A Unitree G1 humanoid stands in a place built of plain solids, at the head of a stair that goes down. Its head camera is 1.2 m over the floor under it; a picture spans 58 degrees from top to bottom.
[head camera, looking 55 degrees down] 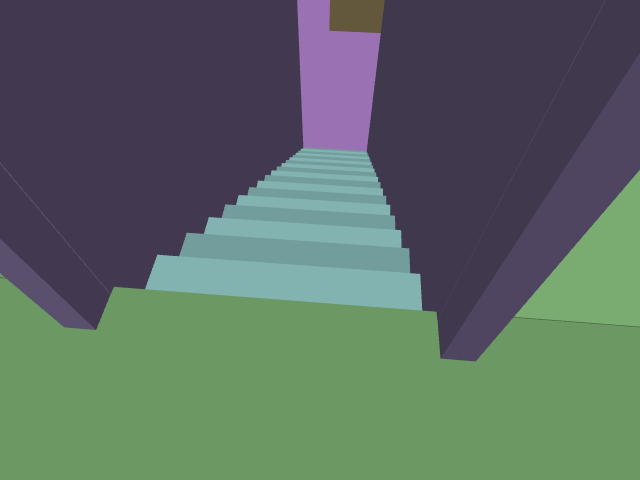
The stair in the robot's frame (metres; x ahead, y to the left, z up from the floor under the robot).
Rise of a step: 0.20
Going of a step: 0.25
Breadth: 1.01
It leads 5 degrees to the right of straight ahead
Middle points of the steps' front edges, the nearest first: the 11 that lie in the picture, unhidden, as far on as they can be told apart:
0.62 0.15 0.00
0.87 0.13 -0.20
1.12 0.10 -0.39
1.36 0.08 -0.59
1.61 0.06 -0.79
1.86 0.04 -0.99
2.11 0.02 -1.18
2.35 0.00 -1.38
2.60 -0.02 -1.58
2.85 -0.04 -1.78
3.10 -0.06 -1.98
